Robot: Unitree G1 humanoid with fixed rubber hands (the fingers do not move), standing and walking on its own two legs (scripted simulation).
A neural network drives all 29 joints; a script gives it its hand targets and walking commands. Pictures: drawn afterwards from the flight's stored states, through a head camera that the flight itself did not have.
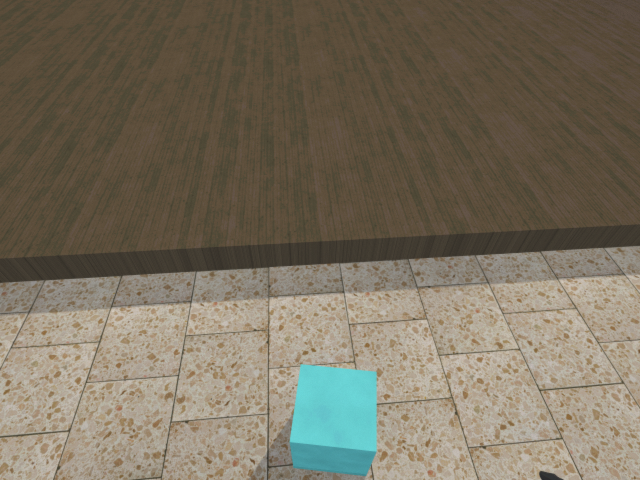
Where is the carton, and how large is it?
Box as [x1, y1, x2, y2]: [290, 364, 376, 475]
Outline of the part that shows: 301,364 290,435 290,447 293,467 365,475 376,451 376,372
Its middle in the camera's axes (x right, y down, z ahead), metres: +0.03 +0.50 +1.08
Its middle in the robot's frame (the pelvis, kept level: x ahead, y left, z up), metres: +0.42 -0.04 -0.66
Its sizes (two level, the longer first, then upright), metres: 0.210 0.200 0.250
